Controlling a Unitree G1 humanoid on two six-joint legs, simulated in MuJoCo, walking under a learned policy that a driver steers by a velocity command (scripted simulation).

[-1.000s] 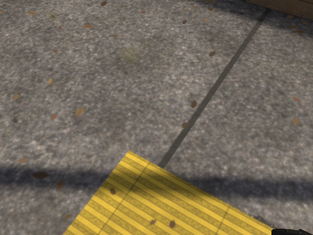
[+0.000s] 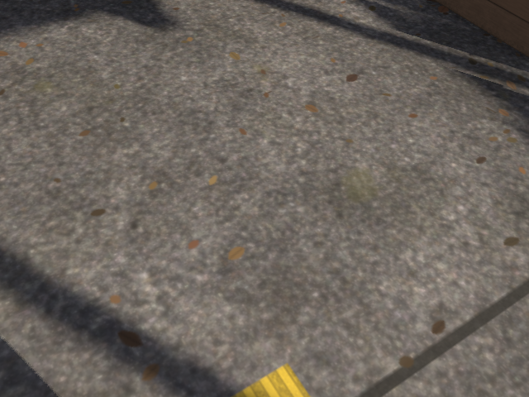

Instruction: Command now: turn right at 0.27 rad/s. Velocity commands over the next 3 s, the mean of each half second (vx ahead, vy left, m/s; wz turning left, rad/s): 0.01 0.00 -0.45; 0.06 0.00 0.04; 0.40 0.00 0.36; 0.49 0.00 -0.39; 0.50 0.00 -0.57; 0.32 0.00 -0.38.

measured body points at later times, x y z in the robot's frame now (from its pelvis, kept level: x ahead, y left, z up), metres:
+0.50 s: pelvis -0.03 -0.05 +0.01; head +0.00 -0.09 +0.45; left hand +0.19 +0.18 -0.07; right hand +0.05 -0.37 -0.10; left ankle +0.02 +0.12 -0.65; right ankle -0.05 -0.13 -0.74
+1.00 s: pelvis +0.00 -0.03 -0.01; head +0.01 -0.03 +0.44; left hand +0.19 +0.20 -0.11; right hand +0.09 -0.32 -0.10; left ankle +0.03 +0.10 -0.72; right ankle -0.05 -0.13 -0.74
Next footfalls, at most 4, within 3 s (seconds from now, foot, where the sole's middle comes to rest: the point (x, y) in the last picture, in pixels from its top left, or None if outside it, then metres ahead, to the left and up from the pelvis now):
0.24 right None -0.01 -0.13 -0.78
0.72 left None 0.07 0.08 -0.78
1.30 left None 0.24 0.13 -0.78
1.84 right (293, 377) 0.57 -0.07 -0.77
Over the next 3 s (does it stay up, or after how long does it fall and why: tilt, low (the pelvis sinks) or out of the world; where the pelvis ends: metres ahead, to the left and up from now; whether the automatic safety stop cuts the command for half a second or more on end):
stays up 0.93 -0.16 0.00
